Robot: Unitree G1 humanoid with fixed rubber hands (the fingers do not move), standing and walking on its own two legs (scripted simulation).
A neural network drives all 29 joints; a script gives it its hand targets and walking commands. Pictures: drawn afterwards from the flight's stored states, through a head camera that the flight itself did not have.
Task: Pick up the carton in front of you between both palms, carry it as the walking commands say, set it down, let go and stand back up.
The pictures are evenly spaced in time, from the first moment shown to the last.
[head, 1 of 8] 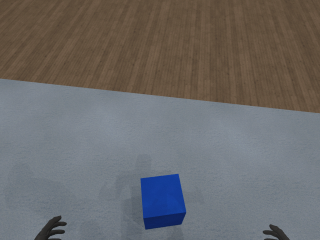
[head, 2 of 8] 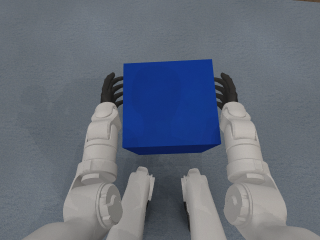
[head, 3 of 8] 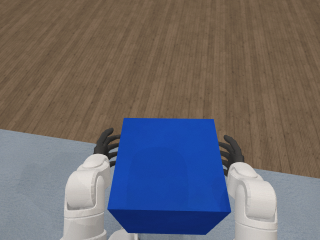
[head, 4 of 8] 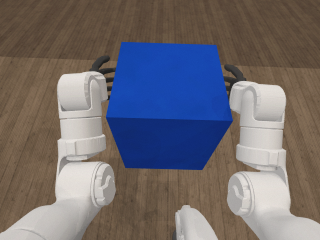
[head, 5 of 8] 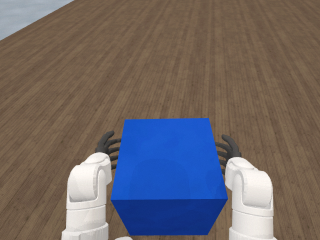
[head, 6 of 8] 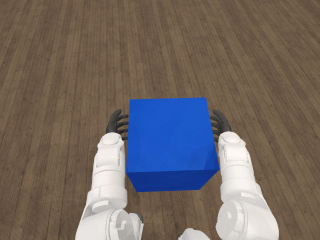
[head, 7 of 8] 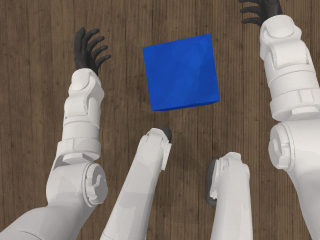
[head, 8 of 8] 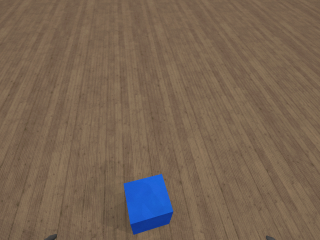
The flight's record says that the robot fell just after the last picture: no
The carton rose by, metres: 1.17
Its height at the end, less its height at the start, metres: +0.42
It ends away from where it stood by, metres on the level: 6.02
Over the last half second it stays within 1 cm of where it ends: yes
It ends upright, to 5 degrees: yes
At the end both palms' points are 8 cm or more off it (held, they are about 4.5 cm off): yes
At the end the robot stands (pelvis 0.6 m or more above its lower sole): yes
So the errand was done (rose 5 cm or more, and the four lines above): yes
